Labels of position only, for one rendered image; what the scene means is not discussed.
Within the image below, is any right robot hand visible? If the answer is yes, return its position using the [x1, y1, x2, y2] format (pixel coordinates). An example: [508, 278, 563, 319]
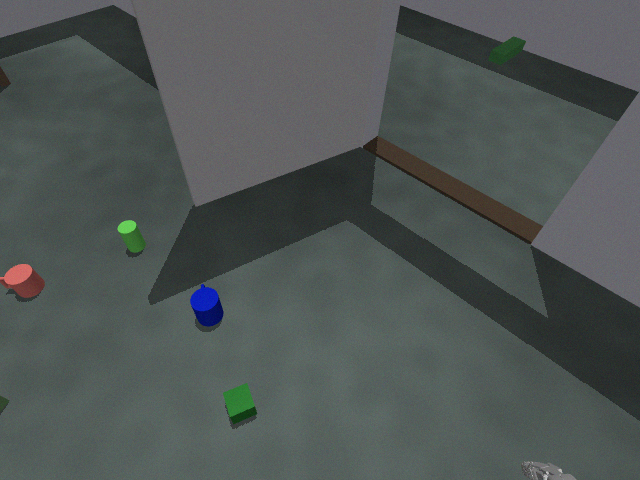
[521, 461, 576, 480]

